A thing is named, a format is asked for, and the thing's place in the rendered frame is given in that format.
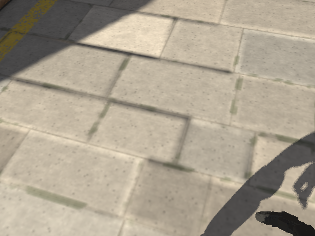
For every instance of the right robot hand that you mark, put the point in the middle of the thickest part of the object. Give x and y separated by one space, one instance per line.
286 222

